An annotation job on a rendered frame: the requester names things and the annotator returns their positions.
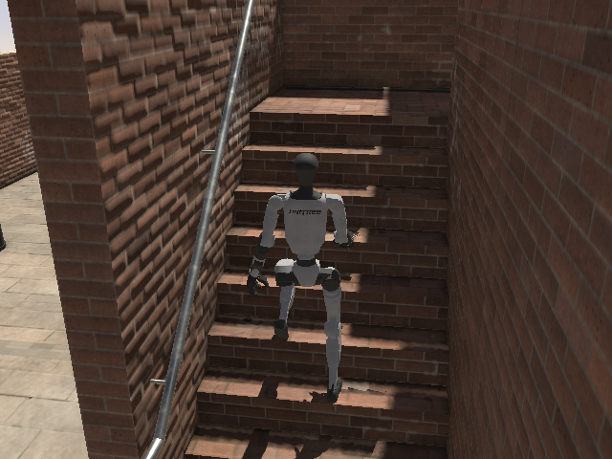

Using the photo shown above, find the right robot shin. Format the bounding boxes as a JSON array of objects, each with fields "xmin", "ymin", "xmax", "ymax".
[{"xmin": 326, "ymin": 321, "xmax": 341, "ymax": 389}]

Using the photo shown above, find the robot right forearm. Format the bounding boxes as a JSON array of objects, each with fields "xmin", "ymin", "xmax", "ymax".
[{"xmin": 342, "ymin": 230, "xmax": 354, "ymax": 246}]

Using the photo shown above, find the robot shin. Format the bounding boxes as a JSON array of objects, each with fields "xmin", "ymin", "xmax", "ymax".
[
  {"xmin": 326, "ymin": 321, "xmax": 341, "ymax": 389},
  {"xmin": 279, "ymin": 283, "xmax": 295, "ymax": 323}
]

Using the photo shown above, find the robot left hand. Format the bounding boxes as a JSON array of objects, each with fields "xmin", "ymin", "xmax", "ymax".
[{"xmin": 247, "ymin": 274, "xmax": 269, "ymax": 298}]

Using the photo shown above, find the robot left forearm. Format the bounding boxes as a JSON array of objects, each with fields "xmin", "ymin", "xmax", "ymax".
[{"xmin": 249, "ymin": 232, "xmax": 270, "ymax": 277}]

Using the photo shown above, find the robot left upper arm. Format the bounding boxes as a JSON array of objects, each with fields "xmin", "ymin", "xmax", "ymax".
[{"xmin": 260, "ymin": 194, "xmax": 286, "ymax": 248}]

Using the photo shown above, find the robot right upper arm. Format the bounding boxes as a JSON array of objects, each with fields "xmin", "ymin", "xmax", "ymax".
[{"xmin": 326, "ymin": 194, "xmax": 348, "ymax": 244}]

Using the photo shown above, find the left robot shin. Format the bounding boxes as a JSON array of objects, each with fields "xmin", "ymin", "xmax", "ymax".
[{"xmin": 279, "ymin": 283, "xmax": 295, "ymax": 323}]

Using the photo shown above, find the robot right hand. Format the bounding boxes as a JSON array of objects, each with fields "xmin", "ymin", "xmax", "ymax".
[{"xmin": 333, "ymin": 231, "xmax": 354, "ymax": 248}]

